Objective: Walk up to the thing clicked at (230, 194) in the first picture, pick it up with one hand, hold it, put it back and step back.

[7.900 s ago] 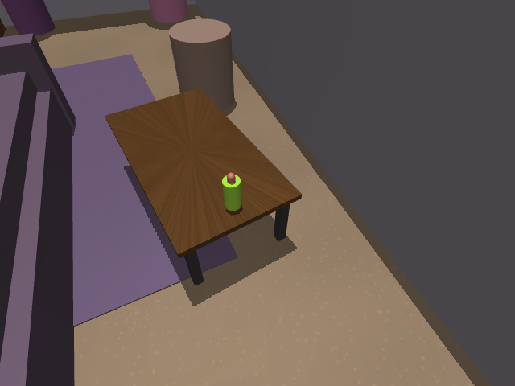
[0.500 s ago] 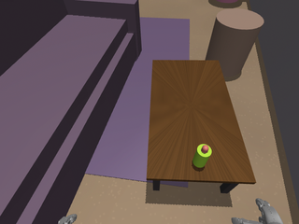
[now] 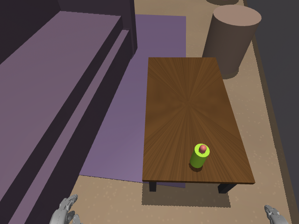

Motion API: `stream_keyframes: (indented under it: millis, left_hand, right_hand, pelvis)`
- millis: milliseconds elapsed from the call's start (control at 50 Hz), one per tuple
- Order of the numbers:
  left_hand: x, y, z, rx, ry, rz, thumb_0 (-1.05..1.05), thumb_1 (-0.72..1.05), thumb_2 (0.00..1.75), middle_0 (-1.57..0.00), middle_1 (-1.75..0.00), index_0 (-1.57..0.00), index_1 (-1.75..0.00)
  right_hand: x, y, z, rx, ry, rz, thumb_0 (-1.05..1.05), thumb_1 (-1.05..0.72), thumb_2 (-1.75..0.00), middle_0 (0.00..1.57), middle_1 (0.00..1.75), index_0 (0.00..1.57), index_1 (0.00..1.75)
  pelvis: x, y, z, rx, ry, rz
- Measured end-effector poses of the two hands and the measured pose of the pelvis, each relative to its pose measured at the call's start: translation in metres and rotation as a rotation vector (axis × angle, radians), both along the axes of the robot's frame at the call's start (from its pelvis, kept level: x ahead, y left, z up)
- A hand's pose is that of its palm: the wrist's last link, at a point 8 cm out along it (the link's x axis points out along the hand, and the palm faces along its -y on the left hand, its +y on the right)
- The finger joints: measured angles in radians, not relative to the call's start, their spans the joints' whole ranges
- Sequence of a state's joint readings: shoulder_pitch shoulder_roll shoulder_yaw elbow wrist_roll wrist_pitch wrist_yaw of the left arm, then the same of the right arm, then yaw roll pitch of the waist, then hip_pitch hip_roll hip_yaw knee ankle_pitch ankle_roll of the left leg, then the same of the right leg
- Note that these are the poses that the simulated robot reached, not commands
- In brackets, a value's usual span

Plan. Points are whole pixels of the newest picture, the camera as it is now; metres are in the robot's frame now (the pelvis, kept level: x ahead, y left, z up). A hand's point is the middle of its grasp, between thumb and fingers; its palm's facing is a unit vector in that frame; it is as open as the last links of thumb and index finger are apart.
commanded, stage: go down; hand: right
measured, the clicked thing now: (199, 154) +0.47 -0.21 -0.33
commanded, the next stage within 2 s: none
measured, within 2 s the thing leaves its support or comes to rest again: neither
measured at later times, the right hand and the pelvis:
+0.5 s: hand out of the picture +0.14 -0.28 -0.11, palm faces +0.07 +0.94 -0.33, open 17.6 cm; pelvis +0.00 +0.00 -0.02, yaw -1 degrees
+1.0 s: hand out of the picture +0.14 -0.29 -0.11, palm faces +0.12 +0.94 -0.33, open 17.4 cm; pelvis -0.02 +0.00 -0.03, yaw -1 degrees
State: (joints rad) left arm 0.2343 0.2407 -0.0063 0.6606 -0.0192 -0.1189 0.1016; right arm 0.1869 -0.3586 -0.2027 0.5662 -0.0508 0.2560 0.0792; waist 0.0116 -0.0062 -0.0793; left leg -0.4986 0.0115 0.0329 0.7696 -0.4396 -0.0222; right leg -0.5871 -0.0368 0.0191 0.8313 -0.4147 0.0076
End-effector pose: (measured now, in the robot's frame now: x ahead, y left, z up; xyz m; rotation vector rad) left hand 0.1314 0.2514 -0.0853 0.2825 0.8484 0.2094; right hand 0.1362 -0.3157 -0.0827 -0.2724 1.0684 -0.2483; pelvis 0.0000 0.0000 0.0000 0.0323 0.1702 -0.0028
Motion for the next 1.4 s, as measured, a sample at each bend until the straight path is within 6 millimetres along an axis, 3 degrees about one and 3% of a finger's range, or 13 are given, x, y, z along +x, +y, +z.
stream_keyframes:
  millis: [200,960,1060,1180,1300,1400]
  left_hand:
    - [0.01,0.001,0.0,0.009,-0.065,0.013,0.01,0.9,0.91,-0.19,-0.3,-0.2,-0.3]
    - [0.001,-0.008,-0.004,0.059,-0.172,-0.002,0.02,0.9,0.9,-0.19,-0.3,-0.2,-0.3]
    - [-0.002,-0.007,-0.008,0.072,-0.165,-0.019,0.02,0.9,0.9,-0.2,-0.3,-0.2,-0.3]
    - [-0.014,0.0,-0.016,0.092,-0.119,-0.024,0.02,0.89,0.9,-0.2,-0.3,-0.21,-0.3]
    - [-0.038,0.016,-0.025,0.113,-0.046,0.002,0.02,0.89,0.9,-0.2,-0.3,-0.21,-0.3]
    - [-0.065,0.026,-0.034,0.121,0.054,0.026,0.01,0.9,0.9,-0.2,-0.3,-0.21,-0.3]
  right_hand:
    - [0.004,0.0,0.003,0.015,0.021,0.006,-0.01,0.58,-0.02,0.05,0.05,0.05,0.05]
    - [-0.02,-0.015,0.009,0.005,-0.052,-0.018,-0.01,0.53,-0.03,0.06,0.05,0.06,0.05]
    - [0.0,-0.028,0.013,-0.003,-0.133,-0.039,-0.01,0.52,-0.04,0.06,0.05,0.06,0.05]
    - [0.049,-0.05,0.026,0.014,-0.281,-0.042,-0.01,0.52,-0.04,0.06,0.05,0.06,0.05]
    - [0.092,-0.068,0.034,0.055,-0.364,-0.026,-0.01,0.5,-0.03,0.06,0.05,0.06,0.05]
    - [0.11,-0.077,0.035,0.085,-0.416,-0.01,-0.01,0.48,-0.04,0.06,0.05,0.05,0.05]
  pelvis:
    - [0.004,0.001,-0.008,0.008,0.015,-0.005]
    - [-0.014,-0.002,-0.027,0.029,0.039,-0.02]
    - [-0.02,0.0,-0.029,0.029,0.039,-0.024]
    - [-0.027,0.003,-0.032,0.028,0.053,-0.023]
    - [-0.032,0.003,-0.036,0.027,0.084,-0.008]
    - [-0.033,0.002,-0.04,0.023,0.11,0.007]
